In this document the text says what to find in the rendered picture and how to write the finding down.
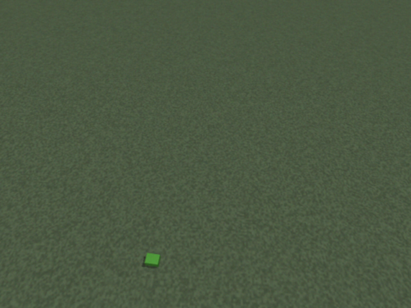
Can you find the small box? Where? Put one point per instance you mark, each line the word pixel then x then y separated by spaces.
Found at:
pixel 152 259

